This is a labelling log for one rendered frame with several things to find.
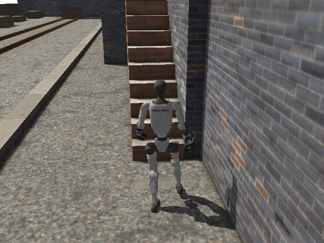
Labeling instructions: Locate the right robot hand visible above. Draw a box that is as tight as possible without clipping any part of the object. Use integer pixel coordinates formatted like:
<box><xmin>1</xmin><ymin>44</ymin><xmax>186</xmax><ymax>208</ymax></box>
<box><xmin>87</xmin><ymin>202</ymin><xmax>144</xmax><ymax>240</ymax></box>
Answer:
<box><xmin>184</xmin><ymin>141</ymin><xmax>195</xmax><ymax>154</ymax></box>

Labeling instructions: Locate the robot left forearm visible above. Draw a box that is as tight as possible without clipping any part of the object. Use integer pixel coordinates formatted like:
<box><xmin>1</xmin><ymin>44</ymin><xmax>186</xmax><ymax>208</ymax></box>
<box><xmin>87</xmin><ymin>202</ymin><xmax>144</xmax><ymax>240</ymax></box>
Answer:
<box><xmin>136</xmin><ymin>122</ymin><xmax>143</xmax><ymax>136</ymax></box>

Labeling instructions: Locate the robot right upper arm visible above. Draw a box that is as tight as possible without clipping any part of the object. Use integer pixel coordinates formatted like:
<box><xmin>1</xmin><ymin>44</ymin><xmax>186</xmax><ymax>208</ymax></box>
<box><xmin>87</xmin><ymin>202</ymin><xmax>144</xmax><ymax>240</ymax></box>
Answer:
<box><xmin>171</xmin><ymin>102</ymin><xmax>186</xmax><ymax>130</ymax></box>

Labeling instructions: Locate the robot right thigh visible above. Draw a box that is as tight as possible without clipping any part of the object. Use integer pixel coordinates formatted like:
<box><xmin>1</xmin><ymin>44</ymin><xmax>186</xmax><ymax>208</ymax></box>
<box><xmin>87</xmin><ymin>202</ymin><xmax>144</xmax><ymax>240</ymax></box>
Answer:
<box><xmin>169</xmin><ymin>140</ymin><xmax>179</xmax><ymax>167</ymax></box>

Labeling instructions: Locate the robot left upper arm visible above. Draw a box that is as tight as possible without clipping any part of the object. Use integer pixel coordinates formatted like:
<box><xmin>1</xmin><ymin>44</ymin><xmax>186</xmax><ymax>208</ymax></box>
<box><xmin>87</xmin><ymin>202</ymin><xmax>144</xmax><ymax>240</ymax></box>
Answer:
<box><xmin>137</xmin><ymin>102</ymin><xmax>150</xmax><ymax>129</ymax></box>

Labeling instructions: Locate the left robot hand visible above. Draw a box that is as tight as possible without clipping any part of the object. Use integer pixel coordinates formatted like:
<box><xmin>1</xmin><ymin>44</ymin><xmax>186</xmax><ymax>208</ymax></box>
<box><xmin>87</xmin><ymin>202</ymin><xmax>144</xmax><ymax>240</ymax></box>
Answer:
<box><xmin>136</xmin><ymin>132</ymin><xmax>148</xmax><ymax>141</ymax></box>

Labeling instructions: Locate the robot right forearm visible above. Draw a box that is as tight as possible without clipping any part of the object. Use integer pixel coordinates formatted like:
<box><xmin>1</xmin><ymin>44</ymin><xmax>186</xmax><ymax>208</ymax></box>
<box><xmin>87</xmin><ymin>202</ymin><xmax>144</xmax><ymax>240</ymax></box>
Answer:
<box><xmin>181</xmin><ymin>122</ymin><xmax>193</xmax><ymax>144</ymax></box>

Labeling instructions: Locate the right robot shin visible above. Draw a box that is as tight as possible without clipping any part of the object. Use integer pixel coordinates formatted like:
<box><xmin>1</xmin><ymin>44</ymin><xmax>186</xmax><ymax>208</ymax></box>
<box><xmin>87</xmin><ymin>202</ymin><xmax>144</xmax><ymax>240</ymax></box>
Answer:
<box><xmin>173</xmin><ymin>158</ymin><xmax>181</xmax><ymax>188</ymax></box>

